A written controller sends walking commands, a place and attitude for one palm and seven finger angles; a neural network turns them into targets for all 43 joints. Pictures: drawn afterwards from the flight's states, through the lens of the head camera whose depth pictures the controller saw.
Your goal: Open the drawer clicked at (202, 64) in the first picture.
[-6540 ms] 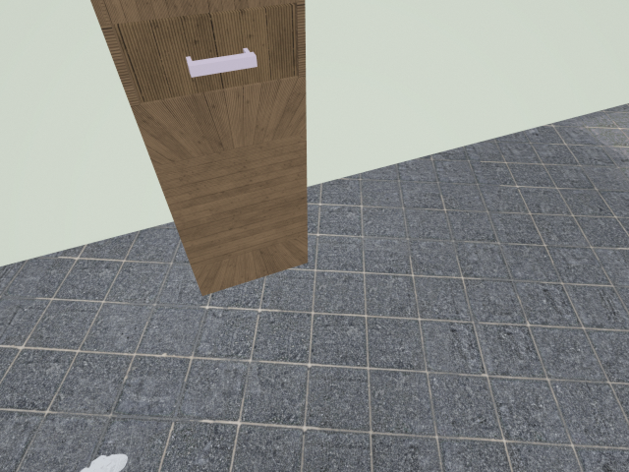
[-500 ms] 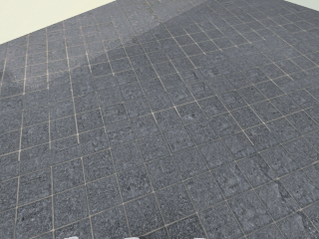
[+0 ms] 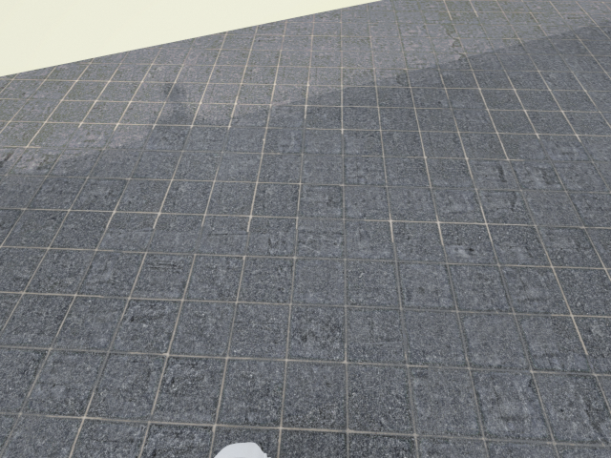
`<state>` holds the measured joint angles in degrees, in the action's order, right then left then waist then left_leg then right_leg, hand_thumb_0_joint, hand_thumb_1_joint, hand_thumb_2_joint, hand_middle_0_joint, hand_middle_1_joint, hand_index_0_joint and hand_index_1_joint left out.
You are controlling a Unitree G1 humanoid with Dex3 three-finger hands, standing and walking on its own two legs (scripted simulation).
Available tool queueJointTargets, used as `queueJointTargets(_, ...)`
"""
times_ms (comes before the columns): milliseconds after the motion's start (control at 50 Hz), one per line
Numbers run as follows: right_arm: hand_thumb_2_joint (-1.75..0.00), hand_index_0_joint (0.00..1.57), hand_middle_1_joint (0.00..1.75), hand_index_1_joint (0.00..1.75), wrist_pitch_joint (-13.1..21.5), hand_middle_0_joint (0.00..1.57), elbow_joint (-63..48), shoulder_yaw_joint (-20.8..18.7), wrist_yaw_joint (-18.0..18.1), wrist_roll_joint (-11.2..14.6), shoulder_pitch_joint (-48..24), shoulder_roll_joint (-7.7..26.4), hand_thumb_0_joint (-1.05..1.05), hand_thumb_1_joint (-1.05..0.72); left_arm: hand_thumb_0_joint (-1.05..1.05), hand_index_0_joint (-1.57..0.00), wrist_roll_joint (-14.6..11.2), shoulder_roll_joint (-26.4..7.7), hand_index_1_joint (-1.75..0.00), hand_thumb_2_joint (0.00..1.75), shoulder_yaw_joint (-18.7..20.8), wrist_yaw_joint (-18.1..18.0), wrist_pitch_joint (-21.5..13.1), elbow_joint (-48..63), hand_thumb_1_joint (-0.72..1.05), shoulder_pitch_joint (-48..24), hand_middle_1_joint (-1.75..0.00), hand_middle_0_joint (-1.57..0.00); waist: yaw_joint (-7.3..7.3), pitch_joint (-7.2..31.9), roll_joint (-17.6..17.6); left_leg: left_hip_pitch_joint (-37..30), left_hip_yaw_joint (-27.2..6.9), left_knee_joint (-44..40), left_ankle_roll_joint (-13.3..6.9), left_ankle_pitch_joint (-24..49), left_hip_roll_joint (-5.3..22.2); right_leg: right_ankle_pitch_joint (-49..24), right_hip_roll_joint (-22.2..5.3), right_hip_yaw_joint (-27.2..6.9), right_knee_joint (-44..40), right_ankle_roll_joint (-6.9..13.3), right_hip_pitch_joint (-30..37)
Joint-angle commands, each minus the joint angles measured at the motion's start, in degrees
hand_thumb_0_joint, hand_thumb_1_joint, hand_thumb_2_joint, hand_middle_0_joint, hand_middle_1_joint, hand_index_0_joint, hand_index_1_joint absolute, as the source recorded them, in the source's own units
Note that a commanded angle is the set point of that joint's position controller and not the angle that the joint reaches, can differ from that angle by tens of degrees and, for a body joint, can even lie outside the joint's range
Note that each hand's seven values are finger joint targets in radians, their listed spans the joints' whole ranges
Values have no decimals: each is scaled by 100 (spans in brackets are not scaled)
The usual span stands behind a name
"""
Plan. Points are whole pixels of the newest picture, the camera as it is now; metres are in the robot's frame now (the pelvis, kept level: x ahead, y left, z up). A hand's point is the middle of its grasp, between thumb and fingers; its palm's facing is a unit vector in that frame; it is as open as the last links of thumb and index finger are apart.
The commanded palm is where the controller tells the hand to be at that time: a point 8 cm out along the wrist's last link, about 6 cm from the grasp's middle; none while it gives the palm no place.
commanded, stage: turn to face it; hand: left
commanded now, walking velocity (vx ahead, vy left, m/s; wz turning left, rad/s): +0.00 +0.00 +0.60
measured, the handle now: out of the picture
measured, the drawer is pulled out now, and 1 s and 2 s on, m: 0.00 0.00 0.00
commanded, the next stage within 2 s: none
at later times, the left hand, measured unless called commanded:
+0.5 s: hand out of the picture +0.09 +0.22 -0.14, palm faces +0.28 -0.91 -0.30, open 7.4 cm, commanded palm none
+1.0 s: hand out of the picture -0.10 +0.19 -0.18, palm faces +0.61 -0.75 -0.25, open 7.4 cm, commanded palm none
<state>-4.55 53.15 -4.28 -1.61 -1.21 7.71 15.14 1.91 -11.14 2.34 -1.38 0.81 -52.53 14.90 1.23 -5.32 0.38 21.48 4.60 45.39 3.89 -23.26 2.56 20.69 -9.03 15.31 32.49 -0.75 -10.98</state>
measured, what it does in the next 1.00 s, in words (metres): steps on the spot, turning left: left foot, then right foot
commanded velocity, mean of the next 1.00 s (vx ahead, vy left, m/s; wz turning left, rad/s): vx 0.00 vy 0.00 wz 0.60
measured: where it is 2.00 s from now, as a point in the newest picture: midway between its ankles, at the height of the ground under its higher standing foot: outside the picture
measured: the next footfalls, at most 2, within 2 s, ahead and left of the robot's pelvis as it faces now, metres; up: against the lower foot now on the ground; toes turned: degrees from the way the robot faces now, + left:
left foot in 0.06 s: +0.03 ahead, +0.13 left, +0.00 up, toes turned +8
right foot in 0.50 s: +0.08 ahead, -0.11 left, +0.00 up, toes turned +14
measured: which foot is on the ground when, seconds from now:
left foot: up 0.00-0.04, down 0.06-0.50, up 0.52-0.98, down 1.00-1.00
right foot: down 0.00-0.06, up 0.08-0.48, down 0.50-1.00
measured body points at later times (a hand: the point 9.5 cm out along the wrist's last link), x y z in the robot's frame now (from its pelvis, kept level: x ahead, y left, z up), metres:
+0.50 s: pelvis +0.01 -0.02 -0.01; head +0.06 -0.03 +0.44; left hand +0.07 +0.27 -0.12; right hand +0.14 -0.25 -0.16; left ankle +0.00 +0.13 -0.73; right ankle +0.04 -0.12 -0.74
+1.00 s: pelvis +0.00 +0.00 -0.01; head +0.03 +0.04 +0.43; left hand -0.13 +0.23 -0.16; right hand +0.25 -0.15 -0.14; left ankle -0.05 +0.09 -0.74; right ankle +0.05 -0.12 -0.73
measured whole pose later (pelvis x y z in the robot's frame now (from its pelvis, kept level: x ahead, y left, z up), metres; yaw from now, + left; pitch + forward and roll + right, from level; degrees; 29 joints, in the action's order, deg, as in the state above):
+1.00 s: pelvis +0.00 +0.00 -0.01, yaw +36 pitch +0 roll +0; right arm -2.9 52.2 -3.6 -1.8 -1.2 7.2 14.5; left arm 1.4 -13.8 3.5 -1.1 1.8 -53.0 16.4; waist 1.6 -5.3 2.0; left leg 17.6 6.0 35.5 1.1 -15.8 1.4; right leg 22.8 -11.5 18.2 39.1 -2.5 -13.3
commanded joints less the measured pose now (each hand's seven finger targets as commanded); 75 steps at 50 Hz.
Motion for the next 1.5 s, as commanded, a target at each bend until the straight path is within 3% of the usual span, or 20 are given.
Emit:
queueJointTargets(0, -90, 20, 30, 30, 298, 20, -492, -118, 18, 24, 417, 537, 0, -90, 0, -20, -96, -1324, -30, 90, 385, -24, -38, 327, 90, 65, -30, -20, -277, 1104, 763, -1230, 194, -2050, -225, 1435, -111, -3354, -1054, -478, 671, 219, 335)
queueJointTargets(40, -90, 20, 30, 30, 360, 20, -365, -376, 91, 53, 1188, 1649, 0, -90, 0, -20, -142, -731, -30, 90, 215, 34, -6, 745, 90, -249, -30, -20, -670, 1478, -1824, -2858, -2621, -2241, -1389, 5575, 2126, 1765, 155, -648, 3045, -502, -2295)
queueJointTargets(60, -90, 20, 30, 30, 316, 20, -243, -350, 111, 59, 1291, 1539, 0, -90, 0, -20, -100, -868, -30, 90, 249, -4, 75, 795, 90, -442, -30, -20, -674, 1421, -1146, -2553, -2257, -2147, -1697, 5253, 2264, 1744, 57, -1162, 3464, -416, -2326)
queueJointTargets(160, -90, 20, 30, 30, 388, 20, -566, -147, 203, 13, 78, 915, 0, -90, 0, -20, -87, -864, -30, 90, 328, 94, 111, 463, 90, -303, -30, -20, -193, 670, -947, -1229, -1474, -2531, -1163, 3328, 1035, 199, 156, -1429, 3484, -483, -2055)
queueJointTargets(340, -90, 20, 30, 30, 332, 20, -503, -242, 174, -25, 398, 995, 0, -90, 0, -20, -124, -742, -30, 90, 261, 34, 87, 760, 90, -729, -30, -20, -334, 702, -882, -1194, -2254, -2420, -1391, 2967, 973, 415, 528, -1478, 1743, -494, -1568)
queueJointTargets(420, -90, 20, 30, 30, 301, 20, -590, -281, 170, -12, 174, 993, 0, -90, 0, -20, -180, -728, -30, 90, 257, 9, -4, 725, 90, -295, -30, -20, -107, 930, -1053, -734, -2441, -1888, -1202, 3381, 722, -144, 802, -1370, 162, -402, -362)
queueJointTargets(440, -90, 20, 30, 30, 302, 20, -621, -270, 161, 26, 104, 921, 0, -90, 0, -20, -173, -856, -30, 90, 286, 1, -69, 673, 90, -12, -30, -20, 61, 1012, -759, -357, -2333, -1533, -976, 2989, 518, -820, 709, -1395, -741, -397, 317)
queueJointTargets(460, -90, 20, 30, 30, 313, 20, -661, -226, 131, 83, 248, 571, 0, -90, 0, -20, -106, -1248, -30, 90, 361, -41, -151, 642, 90, 192, -30, -20, 138, 1222, 310, 554, -1842, -700, -551, 1551, -2, -1104, -273, -2257, -1510, -165, 1349)
queueJointTargets(480, -90, 20, 30, 30, 316, 20, -818, -162, 121, 68, 298, 236, 0, -90, 0, -20, -33, -1797, -30, 90, 451, -77, -167, 668, 90, 226, -30, -20, 170, 1144, 1914, 1546, -774, 712, -87, -1059, -811, -2024, -1870, -3795, -1641, 497, 1492)
queueJointTargets(500, -90, 20, 30, 30, 278, 20, -823, -242, 135, 18, 215, 571, 0, -90, 0, -20, -81, -1710, -30, 90, 404, -95, -129, 710, 90, 191, -30, -20, 162, 1099, 1315, 1312, -1041, 1723, -153, -1206, -461, -2217, -2071, -3587, -1540, 888, 766)
queueJointTargets(540, -90, 20, 30, 30, 187, 20, -560, -279, 85, -3, 404, 503, 0, -90, 0, -20, -100, -1219, -30, 90, 332, -109, -142, 834, 90, -525, -30, -20, -207, 710, 1114, 1308, -1018, 2418, -108, -495, -236, -2084, -1431, -2739, -1509, 696, 349)
queueJointTargets(600, -90, 20, 30, 30, 114, 20, -353, -227, -10, -10, 530, 384, 0, -90, 0, -20, -103, -915, -30, 90, 187, -52, -171, 831, 90, -573, -30, -20, -288, 374, 956, 1272, -663, 2676, 33, 320, -152, -2500, -821, -1519, -1353, 470, 195)
queueJointTargets(860, -90, 20, 30, 30, 182, 20, -550, -23, -30, 55, -286, 199, 0, -90, 0, -20, -13, -1289, -30, 90, 334, -54, -78, 407, 90, 223, -30, -20, 157, 606, 1231, 478, 134, 9, -32, -106, -3, -3437, -1291, -803, -853, 716, 891)
queueJointTargets(900, -90, 20, 30, 30, 234, 20, -556, -16, -11, 57, -145, 225, 0, -90, 0, -20, -21, -1345, -30, 90, 374, -41, -50, 369, 90, 198, -30, -20, 108, 775, 1250, 52, 284, -616, -130, 104, -71, -3531, -1327, -653, -528, 622, 851)
queueJointTargets(940, -90, 20, 30, 30, 312, 20, -457, -90, -2, 29, 405, 499, 0, -90, 0, -20, -86, -1312, -30, 90, 386, -14, -24, 349, 90, 84, -30, -20, -247, 1068, 623, -1160, 128, -1973, -251, 1281, -69, -3082, -1154, -355, 604, 252, 310)
queueJointTargets(980, -90, 20, 30, 30, 375, 20, -300, -353, 92, 52, 1233, 1627, 0, -90, 0, -20, -145, -707, -30, 90, 227, 34, 22, 789, 90, -185, -30, -20, -668, 1422, -2038, -2696, -2787, -2373, -1438, 5497, 2155, 1941, 140, -576, 3018, -509, -2304)
queueJointTargets(1000, -90, 20, 30, 30, 326, 20, -183, -320, 116, 67, 1346, 1552, 0, -90, 0, -20, -97, -899, -30, 90, 238, -5, 98, 811, 90, -388, -30, -20, -675, 1437, -1274, -2485, -2404, -2225, -1703, 5244, 2283, 1830, 43, -1139, 3453, -400, -2277)
queueJointTargets(1120, -90, 20, 30, 30, 417, 20, -514, -118, 223, 40, 242, 930, 0, -90, 0, -20, -81, -897, -30, 90, 325, 79, 134, 405, 90, -240, -30, -20, -171, 671, -751, -1415, -1592, -2613, -1078, 3617, 952, -36, 177, -1439, 3637, -519, -2138)
queueJointTargets(1340, -90, 20, 30, 30, 366, 20, -433, -220, 201, -10, 715, 916, 0, -90, 0, -20, -108, -846, -30, 90, 281, 16, 105, 792, 90, -970, -30, -20, -405, 619, -807, -1394, -2679, -2661, -1445, 2651, 950, 270, 458, -1649, 2201, -555, -1976)
queueJointTargets(1480, -90, 20, 30, 30, 307, 20, -494, -272, 191, 3, 482, 881, 0, -90, 0, -20, -200, -775, -30, 90, 243, -37, -12, 781, 90, -393, -30, -20, -130, 1092, -895, -749, -2990, -1984, -1188, 3324, 532, -312, 893, -1522, -126, -353, -156)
